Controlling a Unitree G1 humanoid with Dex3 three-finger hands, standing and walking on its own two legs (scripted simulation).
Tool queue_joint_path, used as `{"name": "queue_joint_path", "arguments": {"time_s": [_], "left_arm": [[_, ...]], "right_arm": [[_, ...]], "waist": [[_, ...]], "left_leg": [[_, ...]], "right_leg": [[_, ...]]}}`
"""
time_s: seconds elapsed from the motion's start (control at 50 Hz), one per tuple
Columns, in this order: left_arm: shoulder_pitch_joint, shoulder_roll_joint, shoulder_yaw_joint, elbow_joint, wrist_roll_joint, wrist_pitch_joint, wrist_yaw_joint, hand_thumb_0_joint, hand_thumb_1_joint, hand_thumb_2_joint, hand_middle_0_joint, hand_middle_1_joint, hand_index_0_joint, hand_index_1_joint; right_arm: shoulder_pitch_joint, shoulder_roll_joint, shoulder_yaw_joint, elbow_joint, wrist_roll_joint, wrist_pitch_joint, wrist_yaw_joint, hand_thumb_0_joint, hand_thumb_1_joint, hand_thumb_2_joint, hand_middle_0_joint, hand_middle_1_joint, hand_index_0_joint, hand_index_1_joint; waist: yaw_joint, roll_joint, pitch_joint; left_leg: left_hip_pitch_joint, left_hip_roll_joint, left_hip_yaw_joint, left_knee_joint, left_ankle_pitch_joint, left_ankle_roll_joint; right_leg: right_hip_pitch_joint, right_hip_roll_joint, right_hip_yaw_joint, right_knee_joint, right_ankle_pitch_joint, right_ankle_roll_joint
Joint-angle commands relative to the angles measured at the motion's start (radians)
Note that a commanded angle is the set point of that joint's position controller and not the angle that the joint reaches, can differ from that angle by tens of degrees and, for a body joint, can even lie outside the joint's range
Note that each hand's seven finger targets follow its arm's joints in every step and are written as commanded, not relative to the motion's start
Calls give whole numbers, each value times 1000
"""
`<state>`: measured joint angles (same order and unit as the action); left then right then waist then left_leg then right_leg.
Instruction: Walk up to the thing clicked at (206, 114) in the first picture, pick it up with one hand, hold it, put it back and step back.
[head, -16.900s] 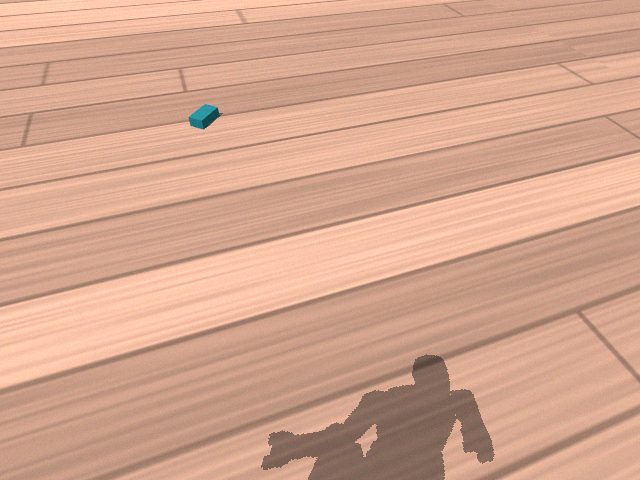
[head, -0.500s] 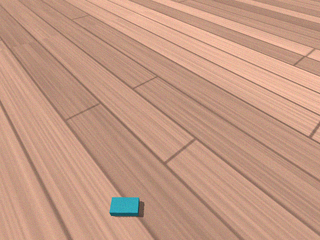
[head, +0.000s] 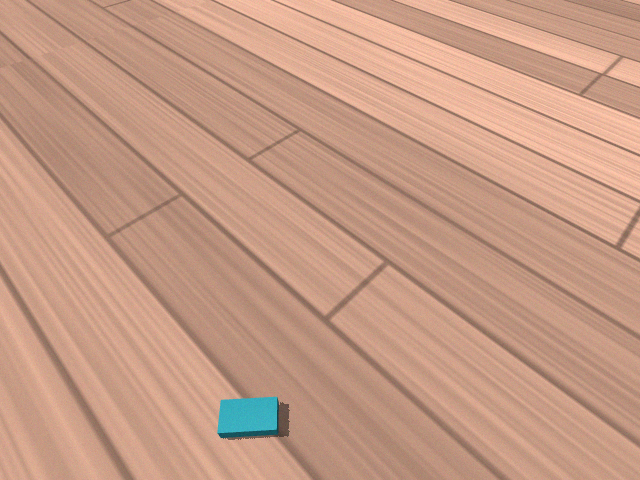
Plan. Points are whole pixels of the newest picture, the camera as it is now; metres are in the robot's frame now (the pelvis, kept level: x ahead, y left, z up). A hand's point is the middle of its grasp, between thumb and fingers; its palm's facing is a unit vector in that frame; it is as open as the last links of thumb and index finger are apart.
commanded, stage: walk up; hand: left
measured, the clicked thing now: (249, 417) +0.40 +0.20 -0.74
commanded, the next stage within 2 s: none
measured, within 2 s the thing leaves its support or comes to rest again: neither
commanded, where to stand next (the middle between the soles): +0.01 -0.03 m, yaw -1 degrees
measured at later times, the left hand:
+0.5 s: hand out of the picture +0.12 +0.23 -0.14, palm faces -0.03 -0.95 -0.32, open 7.4 cm
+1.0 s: hand out of the picture +0.06 +0.24 -0.14, palm faces -0.02 -0.94 -0.33, open 7.4 cm
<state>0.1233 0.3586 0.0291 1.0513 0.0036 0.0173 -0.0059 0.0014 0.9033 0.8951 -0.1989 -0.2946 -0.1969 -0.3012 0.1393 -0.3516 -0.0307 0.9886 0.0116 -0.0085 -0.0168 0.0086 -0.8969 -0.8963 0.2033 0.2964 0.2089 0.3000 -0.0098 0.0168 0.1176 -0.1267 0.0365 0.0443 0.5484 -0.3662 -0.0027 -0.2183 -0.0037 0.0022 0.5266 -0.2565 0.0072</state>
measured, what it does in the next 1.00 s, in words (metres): stands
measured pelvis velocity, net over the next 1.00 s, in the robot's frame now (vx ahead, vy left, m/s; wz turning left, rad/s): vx -0.02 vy -0.01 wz -0.03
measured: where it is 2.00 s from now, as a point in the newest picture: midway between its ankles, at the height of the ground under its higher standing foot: outside the picture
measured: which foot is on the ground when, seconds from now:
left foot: down 0.00-1.00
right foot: down 0.00-1.00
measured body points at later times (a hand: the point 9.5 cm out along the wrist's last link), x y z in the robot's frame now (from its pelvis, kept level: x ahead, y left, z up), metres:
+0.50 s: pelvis +0.01 -0.01 +0.01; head +0.02 -0.01 +0.46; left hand +0.12 +0.28 -0.12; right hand +0.10 -0.32 -0.11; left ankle -0.05 +0.12 -0.73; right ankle +0.02 -0.13 -0.73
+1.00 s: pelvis -0.02 -0.01 +0.01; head +0.00 -0.02 +0.46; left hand +0.06 +0.28 -0.12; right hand +0.05 -0.32 -0.12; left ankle -0.05 +0.12 -0.73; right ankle +0.02 -0.13 -0.73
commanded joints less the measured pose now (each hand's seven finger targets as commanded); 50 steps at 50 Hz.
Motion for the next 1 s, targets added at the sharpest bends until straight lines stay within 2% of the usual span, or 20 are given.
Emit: {"name": "queue_joint_path", "arguments": {"time_s": [0.0,0.02,0.04,0.06,0.08,0.12,0.16,0.22,0.3,0.36,0.44,0.54,0.58,0.76,0.92,0.98], "left_arm": [[-77,240,36,-82,-11,-23,15,0,900,900,-200,-300,-200,-300],[-80,216,31,-81,-10,-22,14,0,900,900,-200,-300,-200,-300],[-80,207,32,-72,-10,-22,13,0,900,900,-200,-300,-200,-300],[-76,200,33,-68,-10,-24,13,0,900,900,-200,-300,-200,-300],[-69,197,32,-58,-10,-26,12,0,900,900,-200,-300,-200,-300],[-86,200,33,-51,-9,-28,14,0,900,900,-200,-300,-200,-300],[-106,195,31,-53,-8,-30,15,0,900,900,-200,-300,-200,-300],[-114,193,29,-42,-8,-30,15,0,900,900,-200,-300,-200,-300],[-129,196,30,-34,-3,-28,13,0,900,900,-200,-300,-200,-300],[-134,197,33,-29,0,-30,13,0,900,900,-200,-300,-200,-300],[-117,201,38,-17,3,-32,12,0,900,900,-200,-300,-200,-300],[-124,195,39,-9,3,-30,8,0,900,900,-200,-300,-200,-300],[-118,190,37,-5,3,-30,6,0,900,900,-200,-300,-200,-300],[-84,193,42,8,7,-34,4,0,900,900,-200,-300,-200,-300],[-67,194,41,10,8,-32,3,0,900,900,-200,-300,-200,-300],[-71,196,43,7,9,-32,2,0,900,900,-200,-300,-200,-300]], "right_arm": [[48,-198,-44,-26,-13,-12,-14,0,-900,-900,200,300,200,300],[26,-226,-48,-20,-14,-20,-10,0,-900,-900,200,300,200,300],[14,-235,-51,-12,-12,-24,-8,0,-900,-900,200,300,200,300],[6,-235,-46,-7,-12,-26,-6,0,-900,-900,200,300,200,300],[-18,-231,-43,-8,-11,-26,-6,0,-900,-900,200,300,200,300],[-34,-219,-38,-4,-14,-24,-5,0,-900,-900,200,300,200,300],[-40,-223,-35,5,-16,-24,-4,0,-900,-900,200,300,200,300],[-67,-215,-31,11,-17,-23,-2,0,-900,-900,200,300,200,300],[-88,-214,-30,14,-19,-22,1,0,-900,-900,200,300,200,300],[-80,-216,-31,20,-19,-22,0,0,-900,-900,200,300,200,300],[-88,-216,-33,20,-18,-22,1,0,-900,-900,200,300,200,300],[-92,-213,-33,27,-23,-19,3,0,-900,-900,200,300,200,300],[-90,-212,-31,31,-26,-20,5,0,-900,-900,200,300,200,300],[-72,-210,-30,42,-24,-22,10,0,-900,-900,200,300,200,300],[-65,-206,-30,47,-25,-20,11,0,-900,-900,200,300,200,300],[-50,-210,-33,50,-24,-22,11,0,-900,-900,200,300,200,300]], "waist": [[-16,-149,-151],[-12,-120,-165],[-3,-118,-171],[8,-115,-186],[16,-109,-192],[13,-82,-198],[7,-42,-215],[14,-16,-217],[11,1,-200],[5,-2,-203],[8,-7,-199],[6,-15,-136],[8,-18,-122],[11,-31,-142],[15,-36,-116],[9,-26,-119]], "left_leg": [[76,29,-64,-99,216,14],[79,69,-76,-142,331,26],[78,92,-84,-153,440,34],[89,102,-83,-144,517,37],[91,103,-78,-139,526,39],[83,93,-63,-166,496,25],[87,94,-57,-188,533,19],[107,96,-51,-211,532,16],[104,102,-54,-245,481,13],[112,106,-46,-255,483,12],[117,107,-39,-263,433,17],[73,96,-51,-295,256,18],[66,94,-57,-304,220,22],[90,100,-55,-303,210,27],[71,98,-56,-302,164,30],[65,100,-63,-304,165,28]], "right_leg": [[11,-219,213,-107,489,-140],[43,-167,144,-80,492,-94],[66,-134,109,-55,503,-71],[89,-122,100,-59,507,-61],[108,-119,96,-77,518,-56],[137,-128,102,-88,519,-60],[168,-133,100,-92,546,-62],[163,-128,94,-115,521,-54],[160,-121,91,-142,465,-45],[169,-117,87,-151,459,-47],[163,-113,83,-161,433,-44],[113,-109,109,-200,301,-39],[98,-109,119,-216,271,-39],[87,-108,122,-225,243,-37],[48,-105,136,-235,195,-35],[49,-104,142,-228,187,-39]]}}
